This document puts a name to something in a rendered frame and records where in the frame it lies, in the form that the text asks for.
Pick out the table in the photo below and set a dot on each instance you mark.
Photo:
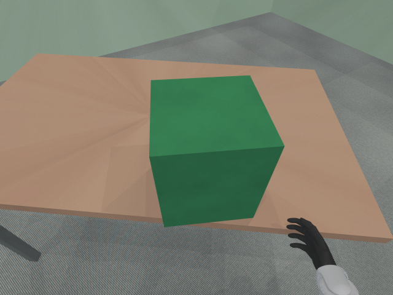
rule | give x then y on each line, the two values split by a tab
74	140

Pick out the robot right hand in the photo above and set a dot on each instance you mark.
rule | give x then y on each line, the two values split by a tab
315	246

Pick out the carton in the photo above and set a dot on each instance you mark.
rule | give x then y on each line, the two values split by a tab
213	148

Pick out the robot right forearm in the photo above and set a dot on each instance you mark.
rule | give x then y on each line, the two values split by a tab
333	280

